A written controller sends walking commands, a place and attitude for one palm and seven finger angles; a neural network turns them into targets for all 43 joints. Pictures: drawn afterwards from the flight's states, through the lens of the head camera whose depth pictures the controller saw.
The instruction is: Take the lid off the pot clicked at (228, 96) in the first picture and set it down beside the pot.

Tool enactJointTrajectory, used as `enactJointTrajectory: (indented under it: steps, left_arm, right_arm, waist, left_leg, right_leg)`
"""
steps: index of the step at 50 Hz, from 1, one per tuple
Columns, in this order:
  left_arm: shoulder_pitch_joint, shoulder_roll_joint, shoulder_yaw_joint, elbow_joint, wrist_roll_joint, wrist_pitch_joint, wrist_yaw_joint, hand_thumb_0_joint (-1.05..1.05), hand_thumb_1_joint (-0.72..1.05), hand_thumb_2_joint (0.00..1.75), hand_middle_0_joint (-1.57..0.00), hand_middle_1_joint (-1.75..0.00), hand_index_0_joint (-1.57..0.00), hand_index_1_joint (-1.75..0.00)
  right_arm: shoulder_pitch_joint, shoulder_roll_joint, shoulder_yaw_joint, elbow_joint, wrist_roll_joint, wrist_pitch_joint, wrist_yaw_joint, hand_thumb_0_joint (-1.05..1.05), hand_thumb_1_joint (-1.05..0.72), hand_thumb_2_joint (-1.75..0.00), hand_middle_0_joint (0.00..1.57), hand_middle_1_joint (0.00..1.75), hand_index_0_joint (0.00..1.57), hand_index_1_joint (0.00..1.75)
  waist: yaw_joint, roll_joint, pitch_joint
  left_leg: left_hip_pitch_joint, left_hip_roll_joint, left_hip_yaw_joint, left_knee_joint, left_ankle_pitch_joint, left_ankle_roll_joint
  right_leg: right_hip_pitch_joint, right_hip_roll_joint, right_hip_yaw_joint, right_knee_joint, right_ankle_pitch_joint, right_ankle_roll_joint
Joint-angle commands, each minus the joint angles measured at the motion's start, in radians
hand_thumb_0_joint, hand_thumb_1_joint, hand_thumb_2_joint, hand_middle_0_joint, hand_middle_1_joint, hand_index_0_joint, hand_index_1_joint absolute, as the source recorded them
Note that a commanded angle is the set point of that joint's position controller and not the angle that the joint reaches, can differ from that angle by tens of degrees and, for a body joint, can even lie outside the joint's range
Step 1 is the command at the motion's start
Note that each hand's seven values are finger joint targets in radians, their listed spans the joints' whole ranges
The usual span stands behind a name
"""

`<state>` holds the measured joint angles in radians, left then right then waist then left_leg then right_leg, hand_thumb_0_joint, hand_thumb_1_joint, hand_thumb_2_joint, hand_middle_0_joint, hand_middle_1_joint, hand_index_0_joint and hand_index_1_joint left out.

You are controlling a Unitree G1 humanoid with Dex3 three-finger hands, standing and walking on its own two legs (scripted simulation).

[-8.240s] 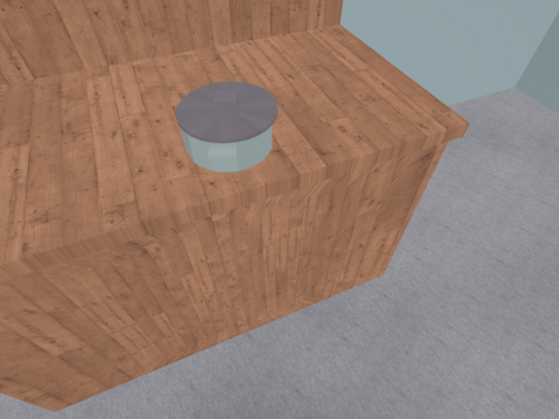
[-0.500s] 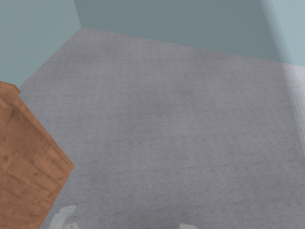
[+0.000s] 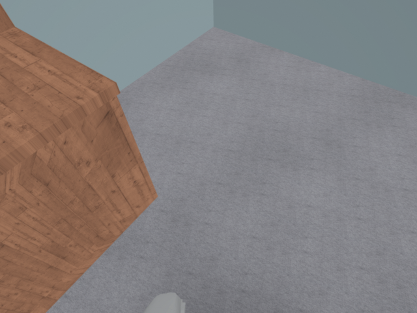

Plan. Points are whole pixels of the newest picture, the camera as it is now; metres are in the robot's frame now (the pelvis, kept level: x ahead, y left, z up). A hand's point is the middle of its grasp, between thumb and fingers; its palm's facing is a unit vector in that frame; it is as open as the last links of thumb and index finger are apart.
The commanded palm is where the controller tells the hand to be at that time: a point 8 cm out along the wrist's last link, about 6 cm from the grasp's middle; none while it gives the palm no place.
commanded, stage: turn to face it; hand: left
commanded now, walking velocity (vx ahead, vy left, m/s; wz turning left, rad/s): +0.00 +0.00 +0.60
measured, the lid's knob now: out of the picture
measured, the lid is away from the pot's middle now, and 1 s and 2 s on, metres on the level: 0.00 0.00 0.00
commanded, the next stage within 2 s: take the last steps up to it in 1.34 s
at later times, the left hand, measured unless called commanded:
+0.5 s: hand out of the picture +0.06 +0.30 -0.16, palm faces +0.32 -0.91 -0.25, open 7.4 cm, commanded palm none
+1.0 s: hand out of the picture +0.05 +0.22 -0.13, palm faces +0.54 -0.79 -0.30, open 7.4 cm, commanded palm none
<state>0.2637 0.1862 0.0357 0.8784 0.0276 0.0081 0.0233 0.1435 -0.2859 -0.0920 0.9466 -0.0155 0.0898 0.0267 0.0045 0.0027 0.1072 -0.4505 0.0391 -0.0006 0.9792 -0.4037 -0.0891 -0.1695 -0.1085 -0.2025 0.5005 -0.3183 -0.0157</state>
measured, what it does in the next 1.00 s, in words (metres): steps on the spot, turning left: left foot, then right foot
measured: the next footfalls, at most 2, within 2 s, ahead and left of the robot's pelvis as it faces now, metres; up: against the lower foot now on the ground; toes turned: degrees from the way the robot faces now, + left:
left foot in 0.14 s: +0.04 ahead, +0.13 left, +0.00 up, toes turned +9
right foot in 0.78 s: +0.13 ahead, -0.06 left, +0.00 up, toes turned +29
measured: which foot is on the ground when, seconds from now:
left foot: up 0.00-0.12, down 0.14-0.78, up 0.80-1.00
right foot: down 0.00-0.14, up 0.16-0.76, down 0.78-1.00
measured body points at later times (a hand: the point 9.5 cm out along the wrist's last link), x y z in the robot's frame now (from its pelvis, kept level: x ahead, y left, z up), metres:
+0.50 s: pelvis +0.02 +0.06 +0.01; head +0.05 +0.10 +0.45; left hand +0.05 +0.35 -0.14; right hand +0.17 -0.16 -0.12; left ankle +0.00 +0.12 -0.74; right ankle +0.08 -0.12 -0.66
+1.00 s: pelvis +0.06 -0.01 +0.00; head +0.11 -0.03 +0.45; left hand +0.02 +0.26 -0.11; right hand +0.23 -0.22 -0.16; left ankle -0.06 +0.12 -0.64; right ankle +0.10 -0.08 -0.74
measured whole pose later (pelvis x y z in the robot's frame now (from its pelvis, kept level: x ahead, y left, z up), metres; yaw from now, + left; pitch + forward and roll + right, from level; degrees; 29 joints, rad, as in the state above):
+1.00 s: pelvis +0.06 -0.01 +0.00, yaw +36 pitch -1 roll +3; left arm 0.17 0.18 0.03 0.85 0.01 0.01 0.03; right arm 0.27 -0.29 -0.10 0.96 -0.02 0.08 0.02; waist -0.06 0.05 0.07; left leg -0.51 -0.01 -0.08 1.19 -0.36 -0.06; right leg -0.19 -0.04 -0.11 0.47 -0.27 -0.04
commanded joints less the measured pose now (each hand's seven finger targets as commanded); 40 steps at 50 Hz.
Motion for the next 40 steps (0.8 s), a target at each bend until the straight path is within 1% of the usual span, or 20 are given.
enactJointTrajectory:
  steps: [1,3,4,5,6,7,8,10,11,13,14,18,24,28,33,36,37,38,39,40]
  left_arm:
    - [0.058,0.238,0.066,-0.055,0.001,-0.008,0.014,0.0,0.9,0.9,-0.2,-0.3,-0.2,-0.3]
    - [0.049,0.247,0.072,-0.049,0.002,-0.005,0.013,0.0,0.9,0.9,-0.2,-0.3,-0.2,-0.3]
    - [0.037,0.254,0.075,-0.052,-0.002,-0.004,0.011,0.0,0.9,0.9,-0.2,-0.3,-0.2,-0.3]
    - [0.032,0.247,0.076,-0.053,-0.01,-0.002,0.008,0.0,0.9,0.9,-0.2,-0.3,-0.2,-0.3]
    - [0.044,0.204,0.07,-0.071,-0.017,0.0,0.003,0.0,0.9,0.9,-0.2,-0.3,-0.2,-0.3]
    - [0.012,0.151,0.044,-0.108,-0.018,0.004,-0.001,0.0,0.9,0.9,-0.2,-0.3,-0.2,-0.3]
    - [-0.04,0.19,0.045,-0.116,-0.011,0.02,0.007,0.0,0.9,0.9,-0.2,-0.3,-0.2,-0.3]
    - [-0.074,0.184,0.056,-0.093,-0.007,0.024,0.009,0.0,0.9,0.9,-0.2,-0.3,-0.2,-0.3]
    - [-0.071,0.196,0.056,-0.073,-0.007,0.024,0.005,0.0,0.9,0.9,-0.2,-0.3,-0.2,-0.3]
    - [-0.03,0.196,0.059,-0.051,-0.007,0.022,-0.004,0.0,0.9,0.9,-0.2,-0.3,-0.2,-0.3]
    - [-0.018,0.193,0.058,-0.044,-0.006,0.023,-0.005,0.0,0.9,0.9,-0.2,-0.3,-0.2,-0.3]
    - [-0.05,0.2,0.057,-0.053,-0.007,0.025,0.001,0.0,0.9,0.9,-0.2,-0.3,-0.2,-0.3]
    - [-0.164,0.195,0.051,-0.097,-0.013,0.024,0.006,0.0,0.9,0.9,-0.2,-0.3,-0.2,-0.3]
    - [-0.225,0.185,0.043,-0.125,-0.019,0.018,0.008,0.0,0.9,0.9,-0.2,-0.3,-0.2,-0.3]
    - [-0.212,0.17,0.035,-0.132,-0.029,0.011,0.012,0.0,0.9,0.9,-0.2,-0.3,-0.2,-0.3]
    - [-0.141,0.174,0.038,-0.119,-0.035,0.004,0.017,0.0,0.9,0.9,-0.2,-0.3,-0.2,-0.3]
    - [-0.104,0.185,0.042,-0.109,-0.036,-0.005,0.019,0.0,0.9,0.9,-0.2,-0.3,-0.2,-0.3]
    - [-0.09,0.242,0.05,-0.105,-0.029,-0.012,0.025,0.0,0.9,0.9,-0.2,-0.3,-0.2,-0.3]
    - [-0.073,0.3,0.063,-0.106,-0.018,-0.011,0.032,0.0,0.9,0.9,-0.2,-0.3,-0.2,-0.3]
    - [-0.044,0.295,0.058,-0.108,-0.016,-0.005,0.029,0.0,0.9,0.9,-0.2,-0.3,-0.2,-0.3]
  right_arm:
    - [-0.1,-0.019,0.012,-0.124,0.011,-0.044,0.002,0.0,-0.9,-0.9,0.2,0.3,0.2,0.3]
    - [-0.074,-0.02,0.013,-0.127,0.013,-0.055,-0.001,0.0,-0.9,-0.9,0.2,0.3,0.2,0.3]
    - [-0.036,-0.033,0.01,-0.122,0.011,-0.06,-0.002,0.0,-0.9,-0.9,0.2,0.3,0.2,0.3]
    - [0.032,-0.062,0.001,-0.107,0.006,-0.068,-0.003,0.0,-0.9,-0.9,0.2,0.3,0.2,0.3]
    - [0.113,-0.166,-0.025,-0.093,-0.002,-0.08,-0.009,0.0,-0.9,-0.9,0.2,0.3,0.2,0.3]
    - [0.172,-0.268,-0.051,-0.087,0.009,-0.077,-0.017,0.0,-0.9,-0.9,0.2,0.3,0.2,0.3]
    - [0.201,-0.256,-0.044,-0.066,0.014,-0.063,-0.02,0.0,-0.9,-0.9,0.2,0.3,0.2,0.3]
    - [0.105,-0.185,-0.024,-0.089,0.005,-0.07,-0.042,0.0,-0.9,-0.9,0.2,0.3,0.2,0.3]
    - [0.055,-0.155,-0.012,-0.102,0.005,-0.072,-0.044,0.0,-0.9,-0.9,0.2,0.3,0.2,0.3]
    - [0.024,-0.137,-0.002,-0.111,0.009,-0.082,-0.043,0.0,-0.9,-0.9,0.2,0.3,0.2,0.3]
    - [0.028,-0.14,-0.003,-0.11,0.01,-0.086,-0.041,0.0,-0.9,-0.9,0.2,0.3,0.2,0.3]
    - [0.067,-0.14,-0.006,-0.096,0.013,-0.085,-0.039,0.0,-0.9,-0.9,0.2,0.3,0.2,0.3]
    - [0.123,-0.134,-0.014,-0.081,0.003,-0.079,-0.041,0.0,-0.9,-0.9,0.2,0.3,0.2,0.3]
    - [0.162,-0.139,-0.02,-0.068,-0.002,-0.075,-0.045,0.0,-0.9,-0.9,0.2,0.3,0.2,0.3]
    - [0.161,-0.143,-0.025,-0.064,-0.005,-0.067,-0.049,0.0,-0.9,-0.9,0.2,0.3,0.2,0.3]
    - [0.126,-0.131,-0.024,-0.07,0.001,-0.061,-0.048,0.0,-0.9,-0.9,0.2,0.3,0.2,0.3]
    - [0.121,-0.117,-0.022,-0.071,0.01,-0.061,-0.046,0.0,-0.9,-0.9,0.2,0.3,0.2,0.3]
    - [0.145,-0.067,-0.015,-0.069,0.022,-0.062,-0.04,0.0,-0.9,-0.9,0.2,0.3,0.2,0.3]
    - [0.149,-0.029,-0.01,-0.091,0.019,-0.065,-0.043,0.0,-0.9,-0.9,0.2,0.3,0.2,0.3]
    - [0.143,-0.088,-0.024,-0.094,0.002,-0.058,-0.045,0.0,-0.9,-0.9,0.2,0.3,0.2,0.3]
  waist:
    - [0.052,-0.224,-0.106]
    - [0.039,-0.214,-0.141]
    - [0.015,-0.197,-0.162]
    - [-0.024,-0.144,-0.207]
    - [-0.066,0.089,-0.283]
    - [-0.096,0.342,-0.306]
    - [-0.101,0.213,-0.275]
    - [-0.064,0.217,-0.193]
    - [-0.039,0.171,-0.153]
    - [-0.003,0.125,-0.155]
    - [0.002,0.116,-0.16]
    - [-0.004,0.135,-0.147]
    - [-0.034,0.129,-0.11]
    - [-0.055,0.137,-0.131]
    - [-0.046,0.145,-0.172]
    - [-0.009,0.138,-0.19]
    - [0.013,0.097,-0.206]
    - [0.014,-0.079,-0.223]
    - [0.022,-0.287,-0.204]
    - [0.018,-0.165,-0.174]
  left_leg:
    - [-0.009,-0.028,0.078,-0.171,-0.026,0.028]
    - [0.071,-0.036,0.091,-0.301,0.002,0.045]
    - [0.143,-0.045,0.105,-0.401,0.084,0.052]
    - [0.289,-0.042,0.084,-0.554,0.223,0.069]
    - [0.526,0.143,-0.141,-0.614,0.45,0.142]
    - [0.61,0.365,-0.453,-0.591,0.943,0.276]
    - [0.566,0.365,-0.36,-0.561,0.932,0.31]
    - [0.48,0.263,-0.314,-0.583,0.857,0.275]
    - [0.424,0.216,-0.264,-0.594,0.835,0.254]
    - [0.408,0.159,-0.214,-0.609,0.807,0.223]
    - [0.408,0.148,-0.198,-0.614,0.811,0.214]
    - [0.397,0.132,-0.243,-0.632,0.749,0.213]
    - [0.37,0.142,-0.389,-0.644,0.597,0.26]
    - [0.393,0.144,-0.469,-0.611,0.637,0.283]
    - [0.355,0.122,-0.523,-0.563,0.73,0.271]
    - [0.259,0.075,-0.523,-0.519,0.661,0.227]
    - [0.184,0.047,-0.491,-0.473,0.536,0.189]
    - [-0.019,-0.008,-0.408,-0.374,0.197,0.129]
    - [-0.192,-0.141,-0.185,-0.14,-0.189,0.051]
    - [-0.124,-0.122,-0.162,0.055,-0.223,0.048]
  right_leg:
    - [0.139,-0.248,0.148,-0.077,0.642,-0.12]
    - [0.141,-0.258,0.129,-0.022,0.639,-0.102]
    - [0.122,-0.248,0.089,0.034,0.615,-0.074]
    - [0.06,-0.226,0.053,0.166,0.556,-0.029]
    - [-0.164,-0.14,0.013,0.404,0.224,0.039]
    - [-0.42,-0.004,0.073,0.6,-0.365,0.106]
    - [-0.429,-0.021,0.173,0.66,-0.348,0.089]
    - [-0.469,-0.027,0.21,0.707,-0.213,0.103]
    - [-0.445,-0.023,0.222,0.717,-0.138,0.109]
    - [-0.41,-0.007,0.209,0.714,-0.059,0.119]
    - [-0.405,-0.002,0.21,0.707,-0.038,0.125]
    - [-0.404,0.007,0.224,0.656,-0.001,0.139]
    - [-0.415,0.026,0.247,0.533,-0.037,0.14]
    - [-0.394,0.058,0.257,0.429,-0.089,0.125]
    - [-0.251,0.11,0.256,0.262,-0.11,0.096]
    - [-0.059,0.125,0.253,0.04,0.017,0.081]
    - [0.075,0.089,0.271,-0.116,0.136,0.079]
    - [0.28,-0.071,0.416,-0.185,0.198,0.043]
    - [0.337,-0.333,0.662,-0.186,0.355,-0.073]
    - [0.139,-0.385,0.62,-0.201,0.355,-0.153]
